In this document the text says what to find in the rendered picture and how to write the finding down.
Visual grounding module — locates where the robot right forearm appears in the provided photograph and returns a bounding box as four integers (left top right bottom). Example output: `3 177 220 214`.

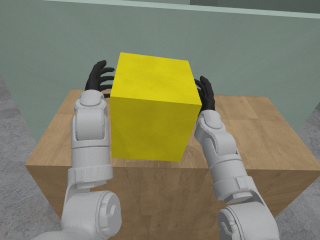
194 109 280 238

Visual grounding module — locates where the pedestal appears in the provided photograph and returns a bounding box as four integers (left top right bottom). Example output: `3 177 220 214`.
25 88 320 240

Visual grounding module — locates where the robot left hand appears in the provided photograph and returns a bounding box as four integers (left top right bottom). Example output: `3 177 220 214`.
84 60 115 98

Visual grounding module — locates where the robot left upper arm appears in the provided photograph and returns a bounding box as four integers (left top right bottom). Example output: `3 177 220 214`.
31 190 122 240

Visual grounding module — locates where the robot right upper arm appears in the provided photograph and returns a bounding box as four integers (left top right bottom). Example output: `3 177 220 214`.
217 201 280 240

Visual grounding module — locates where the carton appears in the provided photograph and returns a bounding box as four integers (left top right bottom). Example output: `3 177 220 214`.
110 52 202 162

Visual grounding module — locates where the robot left forearm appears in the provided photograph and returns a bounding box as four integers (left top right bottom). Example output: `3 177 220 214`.
61 89 113 227

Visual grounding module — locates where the robot right hand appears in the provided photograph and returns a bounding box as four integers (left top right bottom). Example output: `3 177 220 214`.
194 76 215 116

